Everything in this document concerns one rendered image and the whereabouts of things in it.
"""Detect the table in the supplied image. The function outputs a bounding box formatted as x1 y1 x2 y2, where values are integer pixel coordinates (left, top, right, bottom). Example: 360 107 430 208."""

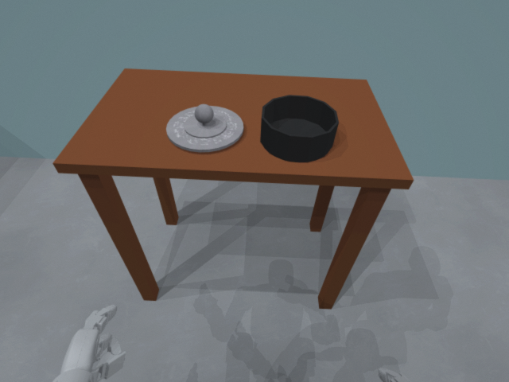
53 68 414 309

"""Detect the left robot hand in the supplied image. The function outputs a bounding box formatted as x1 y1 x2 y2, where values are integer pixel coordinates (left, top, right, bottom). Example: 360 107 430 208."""
60 305 126 382

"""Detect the knob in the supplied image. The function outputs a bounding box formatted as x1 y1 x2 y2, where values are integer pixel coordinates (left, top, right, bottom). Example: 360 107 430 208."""
195 104 214 123

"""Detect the pot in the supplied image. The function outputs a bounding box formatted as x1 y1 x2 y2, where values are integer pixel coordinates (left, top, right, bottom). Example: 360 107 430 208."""
260 95 339 162

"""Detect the lid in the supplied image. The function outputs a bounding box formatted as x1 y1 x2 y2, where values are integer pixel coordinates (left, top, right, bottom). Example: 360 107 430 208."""
166 106 243 152

